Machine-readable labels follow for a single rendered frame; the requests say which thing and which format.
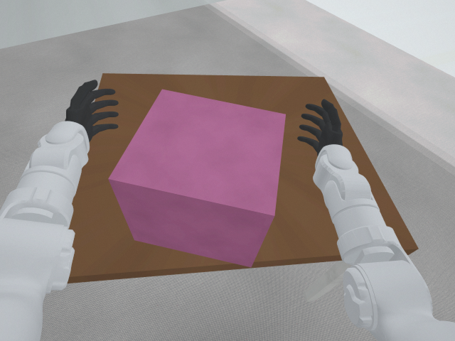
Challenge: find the left robot forearm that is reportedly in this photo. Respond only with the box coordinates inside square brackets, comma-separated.
[0, 121, 90, 229]

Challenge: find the robot right upper arm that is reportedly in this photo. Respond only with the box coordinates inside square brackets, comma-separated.
[343, 260, 455, 341]

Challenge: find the right robot forearm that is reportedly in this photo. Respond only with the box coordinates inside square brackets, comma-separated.
[313, 144, 433, 313]

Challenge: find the table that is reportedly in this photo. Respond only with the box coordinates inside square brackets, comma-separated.
[68, 73, 418, 302]

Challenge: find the robot left hand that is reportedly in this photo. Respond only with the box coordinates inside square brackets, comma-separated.
[65, 80, 119, 142]

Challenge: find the robot right hand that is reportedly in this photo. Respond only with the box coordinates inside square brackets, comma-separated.
[297, 99, 343, 156]

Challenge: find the carton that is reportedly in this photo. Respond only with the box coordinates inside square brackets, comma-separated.
[108, 90, 286, 267]

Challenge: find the robot left upper arm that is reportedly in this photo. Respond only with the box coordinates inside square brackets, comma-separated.
[0, 218, 75, 341]

